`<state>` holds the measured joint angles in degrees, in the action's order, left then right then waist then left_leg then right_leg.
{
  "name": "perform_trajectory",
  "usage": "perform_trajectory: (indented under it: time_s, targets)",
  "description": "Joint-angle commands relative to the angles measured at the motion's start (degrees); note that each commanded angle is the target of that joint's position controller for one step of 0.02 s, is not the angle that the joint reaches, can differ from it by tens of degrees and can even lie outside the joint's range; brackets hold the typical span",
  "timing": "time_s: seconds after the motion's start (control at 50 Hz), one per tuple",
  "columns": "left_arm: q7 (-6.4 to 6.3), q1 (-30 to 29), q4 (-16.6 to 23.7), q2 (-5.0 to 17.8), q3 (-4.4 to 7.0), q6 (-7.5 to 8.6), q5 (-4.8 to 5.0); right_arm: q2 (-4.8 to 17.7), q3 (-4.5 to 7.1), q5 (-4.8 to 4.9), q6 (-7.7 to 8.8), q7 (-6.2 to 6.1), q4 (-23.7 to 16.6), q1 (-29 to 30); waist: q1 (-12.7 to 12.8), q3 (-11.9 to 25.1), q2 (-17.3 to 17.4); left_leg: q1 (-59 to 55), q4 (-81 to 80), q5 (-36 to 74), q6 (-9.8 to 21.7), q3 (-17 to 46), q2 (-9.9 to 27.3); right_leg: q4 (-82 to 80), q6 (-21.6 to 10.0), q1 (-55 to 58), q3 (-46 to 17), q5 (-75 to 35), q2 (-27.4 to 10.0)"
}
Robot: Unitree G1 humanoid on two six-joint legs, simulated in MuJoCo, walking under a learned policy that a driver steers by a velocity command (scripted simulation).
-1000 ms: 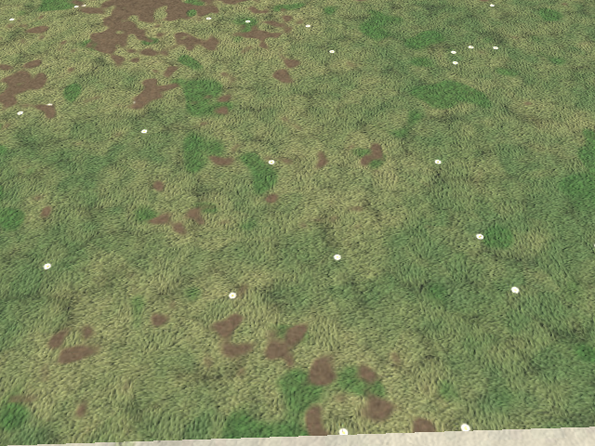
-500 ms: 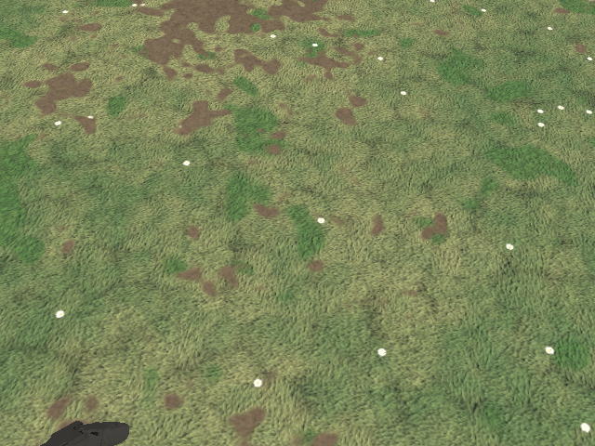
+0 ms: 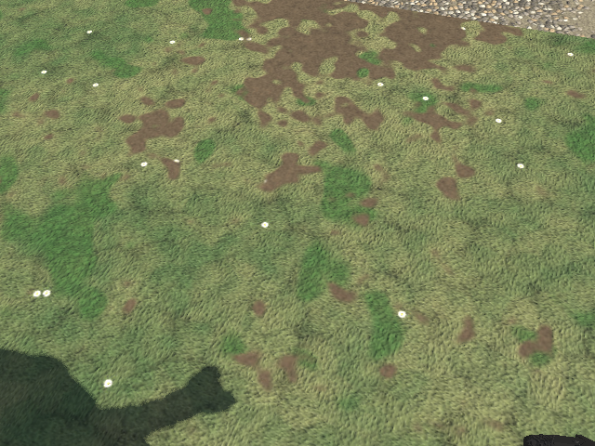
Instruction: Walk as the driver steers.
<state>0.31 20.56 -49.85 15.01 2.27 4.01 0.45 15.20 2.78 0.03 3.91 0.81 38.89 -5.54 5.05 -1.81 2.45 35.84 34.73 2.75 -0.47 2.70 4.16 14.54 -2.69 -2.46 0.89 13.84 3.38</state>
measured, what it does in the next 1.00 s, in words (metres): walks ahead: left foot, then right foot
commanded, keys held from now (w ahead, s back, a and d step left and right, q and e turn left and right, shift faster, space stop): no key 0.72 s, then w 0.28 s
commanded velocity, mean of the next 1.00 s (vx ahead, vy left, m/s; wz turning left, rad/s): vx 0.13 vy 0.00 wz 0.01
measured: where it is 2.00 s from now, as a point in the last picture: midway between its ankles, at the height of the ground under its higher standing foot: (347, 338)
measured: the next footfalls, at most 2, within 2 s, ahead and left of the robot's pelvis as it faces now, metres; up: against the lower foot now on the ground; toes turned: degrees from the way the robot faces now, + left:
left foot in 0.10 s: +0.23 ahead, +0.13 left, +0.00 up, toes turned -1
right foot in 0.38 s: +0.18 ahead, -0.13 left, +0.00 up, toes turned -1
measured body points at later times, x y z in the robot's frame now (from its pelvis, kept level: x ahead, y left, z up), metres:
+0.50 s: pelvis +0.14 +0.02 -0.01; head +0.14 +0.00 +0.44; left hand +0.21 +0.28 -0.14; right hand +0.26 -0.23 -0.14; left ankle +0.19 +0.13 -0.75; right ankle +0.14 -0.12 -0.75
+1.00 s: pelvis +0.23 +0.03 -0.02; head +0.23 +0.04 +0.43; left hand +0.25 +0.29 -0.17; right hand +0.28 -0.25 -0.15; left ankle +0.21 +0.12 -0.75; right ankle +0.14 -0.12 -0.72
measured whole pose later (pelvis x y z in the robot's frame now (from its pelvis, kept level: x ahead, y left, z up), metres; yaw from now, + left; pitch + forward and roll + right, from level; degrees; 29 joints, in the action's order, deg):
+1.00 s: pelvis +0.23 +0.03 -0.02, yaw -1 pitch +0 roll +0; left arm -1.3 18.4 -58.7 14.7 3.0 2.7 1.5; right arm 13.9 3.7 1.3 4.8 0.5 58.7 -13.5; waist -0.2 0.0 -2.2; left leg 13.1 33.2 -19.4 3.2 -3.0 -1.8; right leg 44.7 0.1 -11.9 -2.4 26.2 -1.8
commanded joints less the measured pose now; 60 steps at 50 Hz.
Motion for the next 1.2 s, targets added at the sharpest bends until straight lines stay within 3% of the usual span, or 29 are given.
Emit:
perform_trajectory:
  time_s: [0.02, 0.08, 0.1, 0.12, 0.14, 0.16, 0.2, 0.22, 0.28, 0.34, 0.4, 0.42, 0.46, 0.54, 0.68, 0.72, 0.76, 0.8, 0.84, 0.86, 0.9, 0.94, 0.96, 0.98, 1.0, 1.02, 1.06, 1.1, 1.2]
  targets:
    - [-0.62, 0.11, 1.79, 9.82, 2.13, -0.34, 0.33, 3.28, 0.82, -0.01, 1.18, 0.84, -4.44, 3.40, -1.47, 2.13, -7.50, -7.68, -4.78, 2.28, 1.19, -1.75, -3.21, 1.94, -6.21, -0.96, -5.38, -33.85, -13.53]
    - [-0.97, -2.61, 1.83, 10.17, 2.25, -0.98, 0.47, 6.50, 2.21, -1.13, 1.52, 0.71, -1.58, -5.05, -6.82, 6.41, -6.67, -20.00, -11.20, 5.83, 4.38, -2.55, -4.74, 13.18, -3.20, -0.14, -5.32, -37.74, -11.61]
    - [-0.97, -1.50, 2.52, 8.35, 1.54, -0.66, -0.59, 10.10, 2.99, -1.82, 1.63, 0.16, -0.78, -9.77, -8.06, 11.91, -2.41, -31.82, -8.46, 27.18, 7.07, 2.20, 1.41, 22.65, -0.63, -5.44, -3.38, -29.15, -8.36]
    - [-0.62, 6.36, 1.97, 3.13, -0.30, -0.08, -1.53, 11.37, 2.66, -3.40, 0.94, -0.37, -0.99, -12.35, -5.98, 20.45, 8.39, -50.80, -3.85, 47.12, 17.22, 17.23, 15.89, 40.52, 3.49, -21.15, -2.04, 0.13, -2.87]
    - [-0.08, 8.99, 0.14, 4.07, -0.51, -0.31, -0.75, 6.55, 1.46, -1.89, 0.09, -0.18, 0.16, -13.94, -6.72, 27.18, 11.23, -52.41, -4.95, 47.18, 21.73, 23.75, 19.78, 48.57, 5.09, -23.85, -6.48, 26.34, -2.02]
    - [0.15, 5.98, 0.43, 8.46, 0.71, -1.01, 0.30, 5.41, 0.96, -0.61, -0.68, 0.17, 0.24, -11.40, -6.97, 22.74, 6.72, -46.75, -7.22, 34.30, 19.73, 21.06, 16.72, 51.50, 5.61, -26.12, -7.88, 26.91, -4.34]
    - [-0.87, -1.23, 1.72, 7.76, 1.02, -3.08, 0.27, 4.59, 0.47, -0.46, -1.28, 0.22, -0.07, -3.27, -5.16, 11.15, 1.61, -32.04, -12.99, 13.87, 15.50, 15.84, 12.38, 47.40, 6.52, -28.18, -5.63, 21.80, -7.19]
    - [-1.48, -1.58, 1.68, 7.41, 1.20, -4.29, -0.21, 4.73, 0.45, -0.86, -1.46, 0.14, -0.18, -0.17, -3.47, 8.62, 2.49, -24.54, -15.82, 7.16, 13.97, 13.41, 10.58, 43.02, 6.93, -24.09, -5.45, 18.99, -8.27]
    - [-2.39, 0.98, 0.01, 4.31, 0.56, -5.65, -0.91, 5.39, 0.92, -1.89, -2.00, -0.18, 0.67, 3.02, -1.69, 8.01, 6.07, -14.55, -19.16, -1.73, 12.81, 7.44, 6.58, 32.00, 7.25, -12.65, -2.48, 10.75, -6.83]
    - [-2.21, -0.07, -0.76, 3.87, 0.58, -5.55, -1.30, 4.67, 0.64, -1.15, -2.37, -0.73, 2.31, 3.26, -1.57, 8.43, 4.87, -12.44, -19.36, -16.42, 11.16, 5.90, 5.43, 21.32, 5.57, -5.77, -1.16, -1.90, -6.05]
    - [-2.25, -3.35, 0.90, 6.01, 0.75, -5.27, -2.61, 1.87, -0.43, -1.29, -2.79, -0.88, 5.22, -0.38, -2.72, 2.99, 1.12, -9.43, -17.22, -34.09, 4.12, 4.34, 1.00, 10.87, 2.35, -4.69, -5.14, -3.12, -9.46]
    - [-2.56, -5.93, 0.88, 10.15, 1.75, -5.27, -1.71, 3.06, 0.12, -1.02, -2.86, -0.96, 5.42, -2.60, -5.94, -0.37, -5.84, -12.28, -16.10, -30.82, 2.08, 1.29, -2.36, 9.71, 0.67, -12.46, -5.88, 6.85, -9.97]
    - [-2.40, -7.70, 0.17, 6.02, 0.92, -4.24, -1.78, 3.67, 0.35, -1.08, -3.01, -1.66, 6.09, -1.37, -5.49, -1.36, -8.77, -21.13, -11.46, -22.11, 1.20, -0.43, -3.21, 5.86, 1.43, -20.57, -5.92, 14.53, -8.69]
    - [-2.04, -7.18, -1.42, 4.94, 0.51, -2.39, -1.12, 3.15, 0.46, -0.99, -3.18, -2.03, 8.84, -3.32, -5.30, 1.23, -6.83, -23.64, -9.62, -12.29, 2.36, -0.56, -2.78, 7.88, 2.89, -15.93, -4.84, 2.61, -7.97]
    - [-2.17, -6.18, -3.94, 4.94, 0.36, -2.69, -0.68, 3.39, 0.67, -0.23, -3.43, -2.17, 12.77, -3.33, -4.47, 3.56, -2.99, -26.02, -8.19, -2.02, 2.06, -0.86, -2.43, 10.34, 2.30, -11.04, -3.36, -9.32, -6.90]
    - [-2.14, -6.34, -4.55, 4.80, 0.32, -2.86, -0.63, 3.57, 0.72, -0.15, -3.70, -2.37, 13.89, -3.45, -4.53, 3.49, -2.55, -26.59, -8.08, -0.94, 1.97, -0.89, -2.36, 10.32, 2.22, -10.60, -3.11, -10.74, -6.69]
    - [-2.16, -4.86, -5.97, 4.92, 0.52, -3.25, -0.22, 3.15, 0.69, 0.17, -4.10, -2.52, 15.61, -4.64, -4.48, 3.56, -3.58, -26.01, -6.67, -14.12, 2.11, -3.30, -4.53, 8.92, 1.03, -10.60, -2.89, 2.25, -5.97]
    - [-2.20, -4.64, -5.95, 6.62, 1.16, -3.40, 0.32, 3.52, 0.93, 0.53, -3.97, -2.51, 15.86, -3.64, -4.04, -1.31, -6.46, -19.26, -3.30, -29.73, 2.53, -5.10, -6.40, 5.69, -2.45, -12.63, -7.55, 20.02, -8.51]
    - [-2.18, -1.61, -6.56, 8.91, 1.95, -2.40, 0.94, 2.51, 0.75, 1.00, -2.31, -2.04, 14.88, -1.08, -2.72, -5.72, -10.95, -10.61, 3.45, -28.98, 2.85, -6.37, -6.50, -0.41, -7.10, -10.04, -18.76, 28.91, -16.29]
    - [-2.16, -1.21, -6.92, 9.94, 2.40, -1.73, 1.18, 2.00, 0.61, 1.26, -1.27, -1.66, 14.38, 0.01, -2.69, -7.81, -12.43, -8.29, 5.22, -26.84, 3.61, -5.44, -5.15, -2.01, -9.28, -9.60, -23.72, 27.94, -19.99]
    - [-2.01, -3.42, -6.53, 8.96, 2.44, -0.66, 1.19, 2.09, 0.76, 1.55, 0.45, -0.79, 15.02, -1.60, -4.80, -7.85, -12.36, -10.51, 2.26, -25.69, 5.30, -4.29, -3.50, -0.27, -9.29, -9.55, -22.98, 18.35, -20.90]
    - [-1.57, -9.35, -4.60, 7.39, 2.15, -0.58, 1.34, 3.70, 1.80, 1.73, 0.97, -0.49, 19.44, -11.69, -9.96, -4.66, -9.17, -28.06, -7.46, -20.79, 6.41, -3.27, -4.04, 6.79, -4.96, -17.73, -13.35, 9.07, -14.75]
    - [-1.49, -12.85, -2.42, 4.49, 1.31, -0.11, 1.20, 7.99, 3.17, 1.61, 1.17, -0.66, 21.36, -18.01, -12.22, -2.97, 0.97, -36.18, -14.63, -24.56, 9.59, 9.83, 2.66, 21.90, -0.57, -25.49, -3.44, 1.94, -7.13]
    - [-1.70, -12.92, -0.53, 2.78, 0.98, 0.91, 0.72, 13.97, 4.67, 1.55, 1.37, -0.13, 22.78, -24.34, -13.62, 0.59, 15.23, -46.46, -22.25, -22.36, 16.67, 31.29, 13.85, 39.84, 2.80, -36.30, 1.21, 10.10, -0.79]
    - [-1.52, -13.02, -0.53, 5.02, 1.62, 1.67, 1.29, 9.00, 2.84, 0.50, 2.02, 0.05, 22.26, -22.40, -11.82, 0.35, 9.58, -47.81, -22.45, -18.33, 18.00, 35.26, 16.89, 50.79, 2.17, -42.78, -4.78, 18.01, -2.44]
    - [-0.92, -11.57, -1.19, 5.11, 1.72, 2.22, 2.21, 5.87, 1.88, 0.28, 2.57, 0.12, 21.37, -19.42, -9.73, -1.08, 5.50, -47.09, -21.02, -14.08, 16.37, 29.37, 15.70, 54.94, 0.56, -44.85, -6.58, 14.67, -4.94]
    - [-0.38, -12.12, -1.81, 4.90, 2.01, 2.54, 2.04, 4.39, 1.07, 0.50, 2.73, 0.36, 20.28, -16.36, -8.08, -2.06, 1.14, -45.53, -21.83, -7.25, 13.36, 19.23, 12.66, 52.54, -0.90, -46.36, -5.00, 5.80, -8.67]
    - [0.26, -13.13, -1.55, 3.96, 2.24, 2.13, 1.27, 2.63, 0.18, 0.25, 1.94, 0.08, 20.68, -17.26, -7.58, -1.47, 2.34, -42.63, -23.34, -0.34, 11.42, 11.92, 9.53, 47.19, -0.23, -42.30, -2.93, 1.00, -10.02]
    - [0.82, -23.31, 2.34, 0.37, 0.73, 1.16, 0.81, 6.47, 0.46, -0.09, 0.92, -1.70, 20.39, -17.98, -8.83, -4.48, 1.59, -34.18, -28.02, 0.61, 11.43, 4.46, 7.02, 26.97, 2.96, -36.36, 0.99, -9.23, -7.80]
